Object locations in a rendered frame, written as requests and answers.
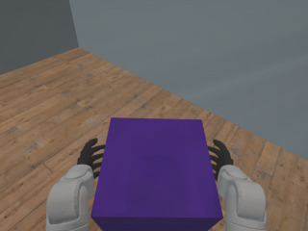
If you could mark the right robot hand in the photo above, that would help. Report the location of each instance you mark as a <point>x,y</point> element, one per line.
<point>223,157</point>

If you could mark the robot left forearm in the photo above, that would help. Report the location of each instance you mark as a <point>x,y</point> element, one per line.
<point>67,205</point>

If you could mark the carton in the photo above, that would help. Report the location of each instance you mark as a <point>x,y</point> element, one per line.
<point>156,175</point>

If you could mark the robot right forearm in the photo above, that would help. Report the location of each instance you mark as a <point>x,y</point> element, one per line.
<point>245,201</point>

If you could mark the left robot hand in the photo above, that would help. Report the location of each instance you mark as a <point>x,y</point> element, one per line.
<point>86,157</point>

